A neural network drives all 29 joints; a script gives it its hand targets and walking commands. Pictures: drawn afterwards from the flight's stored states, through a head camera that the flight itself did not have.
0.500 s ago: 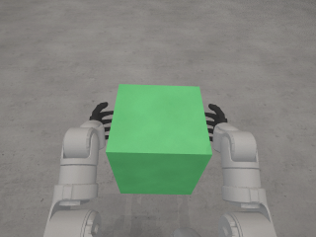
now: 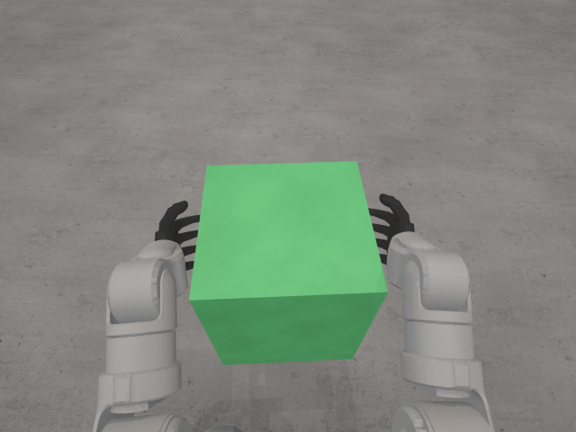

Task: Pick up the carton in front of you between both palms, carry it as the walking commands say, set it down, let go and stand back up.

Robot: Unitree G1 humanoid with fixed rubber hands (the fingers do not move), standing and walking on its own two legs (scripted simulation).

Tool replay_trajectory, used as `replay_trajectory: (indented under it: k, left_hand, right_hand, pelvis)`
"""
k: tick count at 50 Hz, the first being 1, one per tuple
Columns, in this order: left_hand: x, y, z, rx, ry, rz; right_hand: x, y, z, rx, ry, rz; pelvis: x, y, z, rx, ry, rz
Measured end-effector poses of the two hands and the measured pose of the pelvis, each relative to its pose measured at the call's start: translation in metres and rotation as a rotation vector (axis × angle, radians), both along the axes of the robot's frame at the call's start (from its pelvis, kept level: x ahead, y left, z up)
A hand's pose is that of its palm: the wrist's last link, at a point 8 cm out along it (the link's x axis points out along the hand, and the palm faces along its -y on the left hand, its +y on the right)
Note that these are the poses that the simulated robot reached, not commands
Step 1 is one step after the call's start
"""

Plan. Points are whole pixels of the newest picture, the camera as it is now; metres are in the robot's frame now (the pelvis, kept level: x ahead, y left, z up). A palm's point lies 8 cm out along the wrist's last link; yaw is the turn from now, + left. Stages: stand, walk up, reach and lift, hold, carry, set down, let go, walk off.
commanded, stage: carry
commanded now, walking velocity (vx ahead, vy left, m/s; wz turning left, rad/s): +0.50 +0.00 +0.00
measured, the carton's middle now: (285, 270) +0.35 +0.02 +0.01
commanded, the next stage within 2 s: none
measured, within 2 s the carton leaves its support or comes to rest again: neither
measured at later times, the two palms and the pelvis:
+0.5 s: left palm (195, 147) +0.57 +0.18 +0.06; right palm (363, 157) +0.54 -0.11 +0.07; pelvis +0.30 +0.06 +0.00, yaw -4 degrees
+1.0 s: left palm (239, 62) +0.85 +0.13 +0.07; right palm (368, 65) +0.86 -0.16 +0.06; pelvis +0.59 -0.01 +0.00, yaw +0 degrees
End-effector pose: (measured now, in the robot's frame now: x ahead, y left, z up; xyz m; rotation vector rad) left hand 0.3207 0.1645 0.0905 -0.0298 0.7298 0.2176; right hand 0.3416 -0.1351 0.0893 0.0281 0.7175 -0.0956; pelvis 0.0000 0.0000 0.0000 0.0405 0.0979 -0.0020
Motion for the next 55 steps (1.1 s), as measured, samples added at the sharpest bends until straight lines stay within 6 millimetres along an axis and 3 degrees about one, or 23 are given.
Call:
replay_trajectory:
  k: [8, 12, 16, 20, 25, 35, 41, 43, 48, 55]
  left_hand:
    - [0.071, -0.001, 0.013, -0.055, -0.051, -0.019]
    - [0.115, 0.003, -0.002, -0.04, -0.046, -0.074]
    - [0.164, 0.014, -0.029, -0.051, -0.023, -0.113]
    - [0.198, 0.018, -0.04, -0.056, 0.059, -0.139]
    - [0.245, 0.018, -0.028, -0.051, 0.056, -0.165]
    - [0.362, 0.006, 0.003, -0.045, -0.065, -0.124]
    - [0.452, -0.022, -0.009, -0.013, -0.077, -0.108]
    - [0.476, -0.029, -0.017, -0.003, -0.031, -0.1]
    - [0.516, -0.03, -0.024, -0.009, 0.062, -0.058]
    - [0.585, -0.028, -0.009, -0.008, 0.002, -0.061]
  right_hand:
    - [0.055, 0.002, 0.006, 0.057, -0.046, -0.068]
    - [0.09, 0.006, -0.004, 0.024, -0.044, -0.083]
    - [0.131, 0.017, -0.023, -0.017, -0.021, -0.098]
    - [0.157, 0.021, -0.033, -0.026, 0.06, -0.124]
    - [0.197, 0.022, -0.021, -0.029, 0.058, -0.144]
    - [0.327, 0.009, 0.009, -0.02, -0.063, -0.109]
    - [0.421, -0.02, -0.012, 0.016, -0.075, -0.097]
    - [0.448, -0.027, -0.022, 0.02, -0.029, -0.085]
    - [0.499, -0.029, -0.028, 0.028, 0.065, -0.059]
    - [0.567, -0.026, -0.013, 0.021, 0.004, -0.055]
  pelvis:
    - [0.103, 0.012, 0.004, 0.003, -0.011, -0.009]
    - [0.161, 0.026, -0.006, -0.016, -0.025, -0.017]
    - [0.218, 0.042, -0.025, -0.016, -0.044, -0.051]
    - [0.255, 0.053, -0.016, -0.031, -0.041, -0.072]
    - [0.303, 0.057, -0.002, -0.051, -0.033, -0.068]
    - [0.425, 0.036, -0.003, -0.051, -0.034, -0.053]
    - [0.511, 0.006, -0.028, -0.054, -0.044, -0.026]
    - [0.532, -0.001, -0.026, -0.057, -0.037, -0.012]
    - [0.577, -0.013, -0.007, -0.031, -0.025, 0.002]
    - [0.643, -0.01, 0.001, -0.025, -0.029, -0.012]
